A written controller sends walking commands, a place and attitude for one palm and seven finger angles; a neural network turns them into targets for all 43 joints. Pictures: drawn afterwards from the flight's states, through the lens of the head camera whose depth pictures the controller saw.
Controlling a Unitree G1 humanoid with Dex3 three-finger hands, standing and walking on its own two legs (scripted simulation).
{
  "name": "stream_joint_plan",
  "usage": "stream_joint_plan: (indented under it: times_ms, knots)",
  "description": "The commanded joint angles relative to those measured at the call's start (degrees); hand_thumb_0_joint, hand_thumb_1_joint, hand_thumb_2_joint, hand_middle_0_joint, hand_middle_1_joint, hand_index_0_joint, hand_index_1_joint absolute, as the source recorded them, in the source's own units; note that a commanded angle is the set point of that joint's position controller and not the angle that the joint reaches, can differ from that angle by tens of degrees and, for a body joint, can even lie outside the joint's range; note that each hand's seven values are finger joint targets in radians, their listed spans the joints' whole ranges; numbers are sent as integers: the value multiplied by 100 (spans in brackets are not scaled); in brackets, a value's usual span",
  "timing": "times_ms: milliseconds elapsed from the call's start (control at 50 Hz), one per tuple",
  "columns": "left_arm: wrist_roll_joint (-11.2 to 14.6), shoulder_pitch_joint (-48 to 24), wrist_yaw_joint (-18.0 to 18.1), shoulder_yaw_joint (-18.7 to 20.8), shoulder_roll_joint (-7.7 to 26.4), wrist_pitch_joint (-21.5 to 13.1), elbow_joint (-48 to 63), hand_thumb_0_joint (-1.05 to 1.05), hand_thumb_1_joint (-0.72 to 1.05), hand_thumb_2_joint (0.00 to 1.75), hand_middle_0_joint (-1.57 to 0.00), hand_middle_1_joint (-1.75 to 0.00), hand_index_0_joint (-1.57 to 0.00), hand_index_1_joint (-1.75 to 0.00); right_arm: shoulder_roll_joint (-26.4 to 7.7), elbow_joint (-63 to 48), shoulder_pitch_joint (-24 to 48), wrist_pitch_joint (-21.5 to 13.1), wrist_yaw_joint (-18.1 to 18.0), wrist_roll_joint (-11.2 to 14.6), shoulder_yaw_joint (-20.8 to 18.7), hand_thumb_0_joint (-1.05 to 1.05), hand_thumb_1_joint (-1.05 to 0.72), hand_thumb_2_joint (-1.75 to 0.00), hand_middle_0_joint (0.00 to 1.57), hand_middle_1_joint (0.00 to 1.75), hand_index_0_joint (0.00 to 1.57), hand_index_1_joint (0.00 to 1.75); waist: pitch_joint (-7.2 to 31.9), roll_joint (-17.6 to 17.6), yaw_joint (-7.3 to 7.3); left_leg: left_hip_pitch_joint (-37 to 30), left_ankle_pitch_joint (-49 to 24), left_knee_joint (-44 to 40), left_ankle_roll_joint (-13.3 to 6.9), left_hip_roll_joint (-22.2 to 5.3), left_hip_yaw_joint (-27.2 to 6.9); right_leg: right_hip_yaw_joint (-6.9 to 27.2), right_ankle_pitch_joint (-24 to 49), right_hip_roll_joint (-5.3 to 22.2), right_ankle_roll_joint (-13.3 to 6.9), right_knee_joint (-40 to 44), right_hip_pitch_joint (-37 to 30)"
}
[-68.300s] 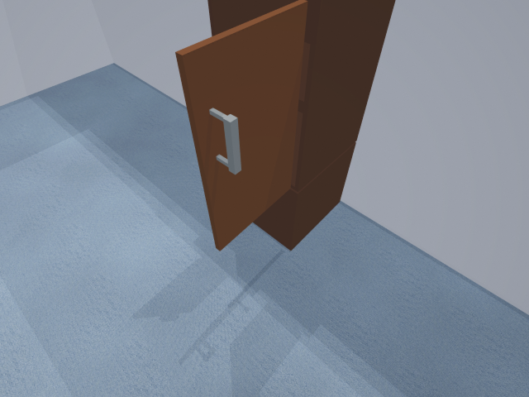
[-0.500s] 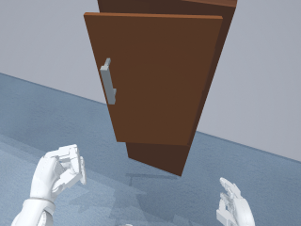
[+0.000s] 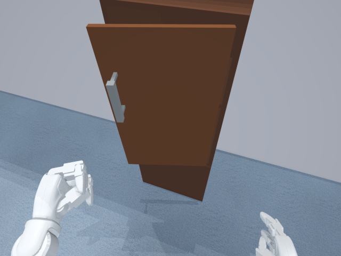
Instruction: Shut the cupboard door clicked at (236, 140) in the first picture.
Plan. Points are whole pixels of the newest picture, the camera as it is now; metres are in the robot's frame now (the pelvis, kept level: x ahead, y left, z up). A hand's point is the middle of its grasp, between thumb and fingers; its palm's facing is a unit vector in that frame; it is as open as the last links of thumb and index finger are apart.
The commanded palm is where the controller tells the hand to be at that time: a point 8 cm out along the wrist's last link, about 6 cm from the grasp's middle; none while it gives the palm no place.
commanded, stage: raise the hand and make a fist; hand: left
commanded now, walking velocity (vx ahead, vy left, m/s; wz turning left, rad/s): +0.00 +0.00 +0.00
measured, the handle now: (117, 98) +0.51 +0.19 +0.09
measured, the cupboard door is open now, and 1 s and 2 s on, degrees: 17 17 16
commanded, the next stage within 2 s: bring the fist close to the handle in 0.06 s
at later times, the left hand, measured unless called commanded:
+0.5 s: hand (101, 164) +0.29 +0.18 +0.09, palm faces +0.00 -1.00 -0.04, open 3.1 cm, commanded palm +0.27 +0.23 +0.09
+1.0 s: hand (119, 133) +0.37 +0.15 +0.10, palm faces +0.02 -1.00 -0.03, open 3.1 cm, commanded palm +0.35 +0.21 +0.09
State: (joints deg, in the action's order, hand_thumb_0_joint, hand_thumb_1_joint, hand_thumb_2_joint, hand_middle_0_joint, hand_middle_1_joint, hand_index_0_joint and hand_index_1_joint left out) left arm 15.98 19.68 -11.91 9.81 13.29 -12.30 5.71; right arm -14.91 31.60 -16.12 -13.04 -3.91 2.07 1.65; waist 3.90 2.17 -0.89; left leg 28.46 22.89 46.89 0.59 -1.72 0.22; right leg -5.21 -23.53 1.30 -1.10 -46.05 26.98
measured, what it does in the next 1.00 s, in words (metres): stands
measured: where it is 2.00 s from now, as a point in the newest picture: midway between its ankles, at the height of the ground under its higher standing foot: outside the picture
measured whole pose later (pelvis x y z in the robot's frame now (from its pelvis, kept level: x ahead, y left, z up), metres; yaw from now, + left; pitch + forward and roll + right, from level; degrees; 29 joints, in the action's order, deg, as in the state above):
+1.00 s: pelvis +0.00 +0.00 +0.00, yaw -1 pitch +6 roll +0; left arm 10.2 -18.2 -5.4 8.6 12.1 -12.4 -27.8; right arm -14.2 36.8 -14.6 -7.6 -3.1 1.6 1.5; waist 3.2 1.7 1.1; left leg 29.3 21.1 44.2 0.2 -1.4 1.6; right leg -3.8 -21.7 1.5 -0.8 -44.3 28.7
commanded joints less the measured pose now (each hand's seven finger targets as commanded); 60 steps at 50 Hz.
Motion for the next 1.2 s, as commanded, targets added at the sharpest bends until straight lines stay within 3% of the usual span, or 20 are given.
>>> stream_joint_plan:
  times_ms: [0,60,140,200,240,340,380,400,480,580,660,680,800,840,980,1040,1060,1120,1160,1180]
  knots:
    - [115,-615,-3,440,722,-409,1177,0,90,90,-130,-150,-130,-150,-579,-902,536,-382,-40,-10,-230,0,-90,-90,20,30,20,30,548,-246,-2,-164,-862,-641,-152,253,-66,520,701,-30,91,1003,-341]
    - [98,-651,-4,481,775,-423,1344,0,90,90,-130,-150,-130,-150,-583,-889,512,-399,-37,-17,-230,0,-90,-90,20,30,20,30,736,47,-40,-328,-1055,-689,-148,251,-82,397,1062,-69,56,866,-426]
    - [110,-662,-10,451,707,-370,1229,0,90,90,-130,-150,-130,-150,-593,-884,493,-387,-45,-19,-218,0,-90,-90,20,30,20,30,612,-95,-2,-322,-1013,-719,-149,239,-115,304,1068,-106,62,836,-323]
    - [69,-1401,8,311,698,-361,1085,0,90,90,-130,-150,-130,-150,-621,-797,521,-392,-82,-16,-211,0,-90,-90,20,30,20,30,476,-283,142,-246,-777,-680,-163,232,-127,374,722,-92,99,925,-139]
    - [28,-1965,24,229,655,-368,920,0,90,90,-130,-150,-130,-150,-624,-704,527,-409,-104,-8,-203,0,-90,-90,20,30,20,30,467,-176,184,-291,-584,-725,-153,235,-168,354,463,-103,79,928,-29]
    - [-114,-2667,99,115,635,-206,481,0,90,90,-130,-150,-130,-150,-619,-602,521,-399,-120,-12,-187,0,-90,-90,20,30,20,30,816,-110,162,-450,-798,-785,-159,235,-190,304,804,-87,51,846,-185]
    - [-142,-2494,164,383,843,-131,251,0,90,90,-130,-150,-130,-150,-631,-599,496,-353,-103,-24,-205,0,-90,-90,20,30,20,30,1012,-114,30,-490,-1044,-805,-152,230,-165,285,1081,-99,28,805,-392]
    - [-154,-2601,170,211,640,-97,197,0,90,90,-130,-150,-130,-150,-594,-622,535,-331,-86,-28,-189,0,-90,-90,20,30,20,30,1040,-91,43,-529,-1142,-819,-149,234,-135,282,1251,-82,35,793,-420]
    - [-216,-3112,346,341,742,-35,-203,0,90,90,-130,-150,-130,-150,-618,-559,495,-234,-49,-44,-202,0,-90,-90,20,30,20,30,1047,-260,31,-525,-1189,-879,-131,224,-126,250,1317,-111,33,800,-466]
    - [-289,-3136,430,399,722,-123,-467,0,90,90,-130,-150,-130,-150,-622,-584,453,-95,31,-60,-251,0,-90,-90,20,30,20,30,1265,-252,-55,-601,-1643,-892,-122,217,-40,251,1902,-109,14,735,-727]
    - [-326,-3772,431,167,539,-237,-528,0,90,90,-130,-150,-130,-150,-612,-521,437,-16,63,-40,-280,0,-90,-90,20,30,20,30,1167,-84,93,-703,-1603,-886,-111,210,-13,251,1935,-127,18,753,-535]
    - [-344,-3892,467,270,671,-266,-625,0,90,90,-130,-150,-130,-150,-638,-474,397,3,48,-45,-295,0,-90,-90,20,30,20,30,1160,-269,118,-658,-1570,-866,-128,200,-19,260,1874,-130,25,774,-548]
    - [-457,-5032,551,42,599,-344,-1212,0,90,90,-130,-150,-130,-150,-655,-313,378,111,16,-30,-289,0,-90,-90,20,30,20,30,1172,-53,269,-707,-1209,-896,-129,199,-50,303,1481,-121,13,837,-290]
    - [-479,-5438,612,5,565,-358,-1537,0,90,90,-130,-150,-130,-150,-663,-235,319,140,5,-31,-300,0,-90,-90,20,30,20,30,1240,-182,306,-729,-1178,-891,-123,195,-82,292,1462,-128,13,831,-252]
    - [-516,-5709,702,564,1069,-462,-2522,0,90,90,-130,-150,-130,-150,-695,-178,153,377,48,-71,-329,0,-90,-90,20,30,20,30,1646,-292,117,-542,-1609,-833,-134,219,32,406,2102,-94,18,779,-743]
    - [-531,-6157,667,576,1100,-549,-2882,0,90,90,-130,-150,-130,-150,-688,-132,80,493,73,-59,-331,0,-90,-90,20,30,20,30,1531,-347,228,-455,-1570,-819,-136,209,61,424,2164,-101,37,796,-617]
    - [-559,-6373,649,465,1017,-603,-2921,0,90,90,-130,-150,-130,-150,-681,-124,60,513,82,-61,-333,0,-90,-90,20,30,20,30,1545,-184,259,-487,-1559,-819,-130,216,67,425,2154,-108,24,779,-571]
    - [-550,-6907,620,287,863,-711,-3233,0,90,90,-130,-150,-130,-150,-705,-52,-40,548,94,-54,-361,0,-90,-90,20,30,20,30,1534,-228,402,-473,-1399,-757,-151,215,50,434,1999,-132,40,805,-370]
    - [-549,-6821,598,478,1042,-759,-3580,0,90,90,-130,-150,-130,-150,-746,-20,-126,589,98,-58,-399,0,-90,-90,20,30,20,30,1605,-415,348,-386,-1302,-752,-153,214,39,436,1883,-140,35,809,-391]
    - [-562,-6830,601,534,1128,-812,-3532,0,90,90,-130,-150,-130,-150,-757,-44,-138,610,96,-58,-403,0,-90,-90,20,30,20,30,1695,-268,313,-393,-1333,-745,-163,227,63,459,1885,-138,25,807,-462]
